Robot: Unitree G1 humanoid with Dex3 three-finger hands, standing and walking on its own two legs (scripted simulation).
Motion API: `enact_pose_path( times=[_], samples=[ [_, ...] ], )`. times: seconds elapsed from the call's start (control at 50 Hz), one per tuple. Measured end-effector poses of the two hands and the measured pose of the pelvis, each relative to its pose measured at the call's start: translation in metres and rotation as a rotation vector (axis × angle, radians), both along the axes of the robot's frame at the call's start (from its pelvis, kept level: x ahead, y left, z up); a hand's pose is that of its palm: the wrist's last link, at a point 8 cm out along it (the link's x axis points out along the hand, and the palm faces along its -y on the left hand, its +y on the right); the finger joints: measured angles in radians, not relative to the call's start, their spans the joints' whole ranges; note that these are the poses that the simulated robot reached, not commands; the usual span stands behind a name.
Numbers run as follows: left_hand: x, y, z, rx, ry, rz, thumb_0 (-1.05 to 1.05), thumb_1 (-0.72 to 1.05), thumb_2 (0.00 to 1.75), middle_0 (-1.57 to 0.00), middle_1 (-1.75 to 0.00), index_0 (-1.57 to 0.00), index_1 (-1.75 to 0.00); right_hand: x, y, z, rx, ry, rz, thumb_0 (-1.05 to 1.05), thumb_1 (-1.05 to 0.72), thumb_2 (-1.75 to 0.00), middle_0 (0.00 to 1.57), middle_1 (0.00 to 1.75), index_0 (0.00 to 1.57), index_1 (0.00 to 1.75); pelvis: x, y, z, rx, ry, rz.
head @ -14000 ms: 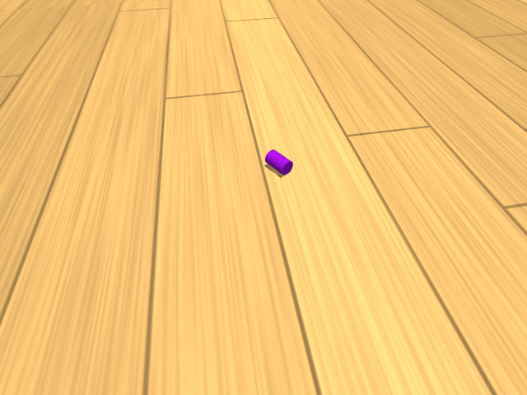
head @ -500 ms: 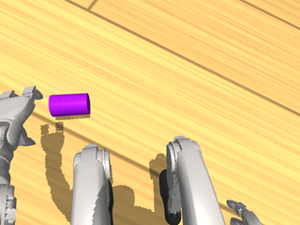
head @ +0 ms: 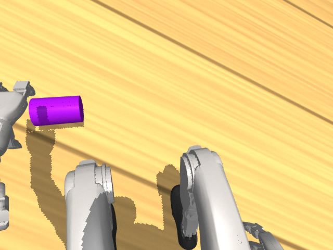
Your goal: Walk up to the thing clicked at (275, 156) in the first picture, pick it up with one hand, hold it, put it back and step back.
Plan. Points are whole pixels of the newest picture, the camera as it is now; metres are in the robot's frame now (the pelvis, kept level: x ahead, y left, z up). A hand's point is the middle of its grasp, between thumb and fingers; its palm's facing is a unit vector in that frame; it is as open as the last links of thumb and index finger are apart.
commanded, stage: rise first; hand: left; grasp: from above
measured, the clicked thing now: (58, 110) +0.51 +0.27 -0.31
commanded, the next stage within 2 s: approach in 0.44 s
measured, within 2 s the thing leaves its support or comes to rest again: neither
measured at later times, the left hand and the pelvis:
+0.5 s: hand (23, 117) +0.45 +0.31 -0.18, palm faces -0.46 -0.06 -0.88, open 14.1 cm; pelvis +0.01 +0.00 -0.01, yaw -1 degrees
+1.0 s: hand (59, 84) +0.54 +0.23 -0.16, palm faces -0.38 -0.01 -0.92, open 14.0 cm; pelvis +0.01 +0.00 -0.01, yaw -2 degrees
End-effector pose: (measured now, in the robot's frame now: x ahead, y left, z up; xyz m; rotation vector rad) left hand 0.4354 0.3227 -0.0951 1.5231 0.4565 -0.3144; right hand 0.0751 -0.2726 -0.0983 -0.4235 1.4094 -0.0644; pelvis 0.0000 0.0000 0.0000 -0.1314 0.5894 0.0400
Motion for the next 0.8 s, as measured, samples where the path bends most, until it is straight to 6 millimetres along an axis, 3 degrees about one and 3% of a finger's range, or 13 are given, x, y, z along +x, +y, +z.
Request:
enact_pose_path(
  times=[0.32,0.64,0.8],
  samples=[
    [0.015,-0.005,-0.021,-0.003,-0.009,0.028,0.0,-0.5,0.98,-0.09,-1.02,-0.1,-1.01,-0.009,-0.005,-0.006,-0.01,0.055,-0.006,0.0,-0.92,-0.9,0.2,0.3,0.2,0.29,0.007,-0.002,-0.008,-0.001,0.017,-0.01],
    [0.022,-0.009,-0.029,-0.003,-0.003,0.019,0.0,-0.52,0.98,-0.08,-1.04,-0.09,-1.03,-0.015,-0.003,-0.006,-0.011,0.068,-0.003,0.0,-0.92,-0.9,0.2,0.3,0.2,0.29,0.007,-0.001,-0.012,-0.008,0.017,-0.012],
    [0.05,-0.041,-0.03,-0.008,-0.044,-0.056,0.0,-0.51,0.97,-0.08,-1.06,-0.09,-1.04,-0.022,-0.002,-0.004,-0.025,0.066,-0.002,0.0,-0.92,-0.9,0.2,0.3,0.2,0.29,0.006,0.0,-0.016,-0.009,0.021,-0.013]
  ],
)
